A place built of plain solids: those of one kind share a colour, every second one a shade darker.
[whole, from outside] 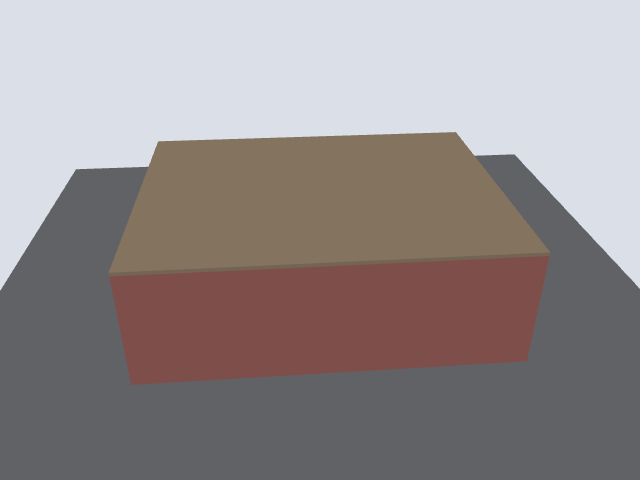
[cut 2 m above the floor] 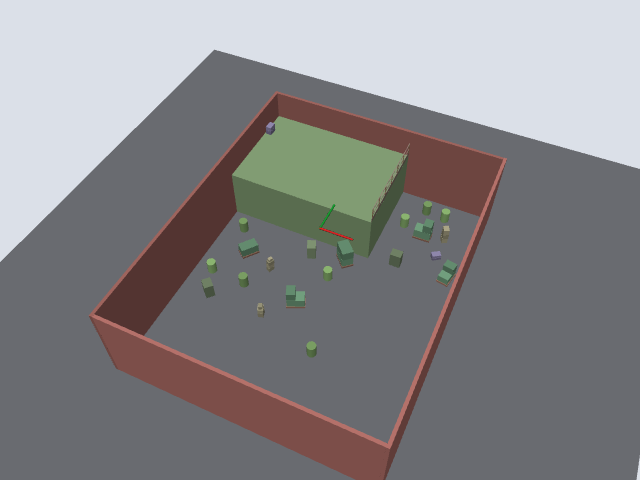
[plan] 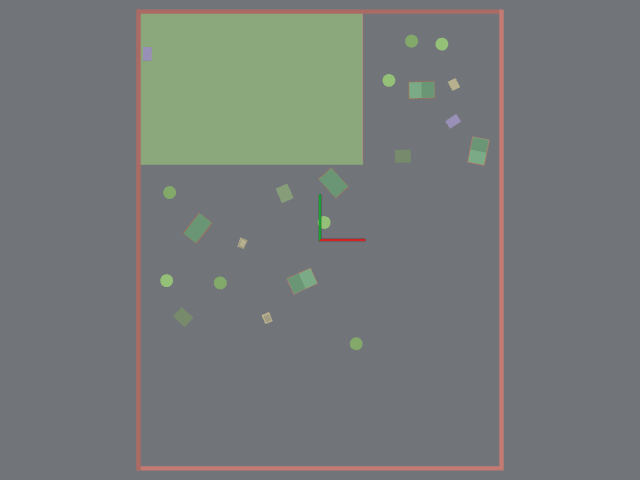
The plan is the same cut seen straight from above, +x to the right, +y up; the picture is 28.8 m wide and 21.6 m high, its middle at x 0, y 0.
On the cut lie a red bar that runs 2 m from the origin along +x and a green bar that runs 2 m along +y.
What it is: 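A closed shop hall without a stair; its walked floor is a deck 3.57 m over the shop floor, a bar in plan, with 2 straight fronts toward the void, each bare or guarded by itself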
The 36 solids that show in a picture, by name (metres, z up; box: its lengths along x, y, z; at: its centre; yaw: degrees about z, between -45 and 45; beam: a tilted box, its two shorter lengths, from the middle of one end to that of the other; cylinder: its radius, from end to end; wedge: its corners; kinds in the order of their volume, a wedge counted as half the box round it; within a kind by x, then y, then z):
{
 "floor_1": {"box": [10.03, 6.82, 3.62], "at": [-3.07, 6.79, 1.76]},
 "wall_1": {"box": [0.2, 20.76, 6.65], "at": [-8.17, 0.0, 3.27]},
 "wall_2": {"box": [16.13, 0.2, 6.65], "at": [0.0, -10.28, 3.27]},
 "wall_3": {"box": [16.13, 0.2, 6.65], "at": [0.0, 10.28, 3.27]},
 "wall_4": {"box": [0.2, 20.76, 6.65], "at": [8.17, 0.0, 3.27]},
 "roof_1": {"box": [16.53, 20.76, 0.2], "at": [0.0, 0.0, 6.7]},
 "load_1": {"box": [0.7, 1.17, 0.6], "at": [-5.5, 0.54, 0.45], "yaw": -37.8},
 "load_2": {"box": [0.57, 0.74, 0.62], "at": [-1.06, -1.96, 1.08], "yaw": 24.5},
 "load_3": {"box": [1.14, 0.74, 0.62], "at": [-0.8, -1.85, 0.45], "yaw": 24.5},
 "load_4": {"box": [0.76, 1.12, 0.64], "at": [0.61, 2.57, 0.46], "yaw": 42.3},
 "load_5": {"box": [0.76, 1.12, 0.64], "at": [0.61, 2.57, 1.1], "yaw": 42.7},
 "load_6": {"box": [1.14, 0.72, 0.65], "at": [4.58, 6.75, 0.47], "yaw": 1.4},
 "load_7": {"box": [0.57, 0.72, 0.65], "at": [4.85, 6.76, 1.12], "yaw": 1.5},
 "load_8": {"box": [0.72, 1.14, 0.48], "at": [7.13, 4.01, 0.38], "yaw": -11.4},
 "load_9": {"box": [0.72, 0.57, 0.48], "at": [7.18, 4.27, 0.87], "yaw": -10.9},
 "drum_1": {"cylinder": 0.29, "from": [-6.9, -1.83, 0.0], "to": [-6.9, -1.83, 0.88]},
 "drum_2": {"cylinder": 0.29, "from": [-6.77, 2.13, 0.0], "to": [-6.77, 2.13, 0.88]},
 "drum_3": {"cylinder": 0.29, "from": [-4.48, -1.93, 0.0], "to": [-4.48, -1.93, 0.88]},
 "drum_4": {"cylinder": 0.29, "from": [0.19, 0.79, 0.0], "to": [0.19, 0.79, 0.88]},
 "drum_5": {"cylinder": 0.29, "from": [1.63, -4.67, 0.0], "to": [1.63, -4.67, 0.88]},
 "drum_6": {"cylinder": 0.29, "from": [3.1, 7.18, 0.0], "to": [3.1, 7.18, 0.88]},
 "drum_7": {"cylinder": 0.29, "from": [4.12, 8.95, 0.0], "to": [4.12, 8.95, 0.88]},
 "drum_8": {"cylinder": 0.29, "from": [5.49, 8.81, 0.0], "to": [5.49, 8.81, 0.88]},
 "bin_1": {"box": [0.72, 0.58, 1.11], "at": [-6.15, -3.47, 0.51], "yaw": -42.6},
 "bin_2": {"box": [0.58, 0.72, 1.11], "at": [-1.59, 2.1, 0.51], "yaw": 23.7},
 "bin_3": {"box": [0.72, 0.58, 1.11], "at": [3.73, 3.77, 0.51], "yaw": 0.9},
 "pallet_1": {"box": [0.8, 1.2, 0.19], "at": [-5.5, 0.53, 0.05], "yaw": -37.6},
 "pallet_2": {"box": [1.2, 0.8, 0.19], "at": [-0.81, -1.85, 0.05], "yaw": 24.4},
 "pallet_3": {"box": [0.8, 1.2, 0.19], "at": [0.61, 2.57, 0.05], "yaw": 42.3},
 "pallet_4": {"box": [1.2, 0.8, 0.19], "at": [4.58, 6.75, 0.05], "yaw": 1.6},
 "pallet_5": {"box": [0.8, 1.2, 0.19], "at": [7.13, 4.0, 0.05], "yaw": -11.2},
 "crate_1": {"box": [0.4, 0.6, 0.3], "at": [-7.77, 8.38, 4.02], "yaw": -1.0},
 "crate_2": {"box": [0.6, 0.4, 0.2], "at": [5.99, 5.34, 0.3], "yaw": 33.0},
 "carton_1": {"box": [0.38, 0.46, 0.42], "at": [6.03, 7.0, 1.04], "yaw": 26.3},
 "guard_rail_1": {"box": [0.05, 6.62, 0.04], "at": [1.91, 6.87, 4.62]},
 "guard_rail_2": {"box": [0.012, 6.78, 0.32], "at": [1.94, 6.79, 3.73]}
}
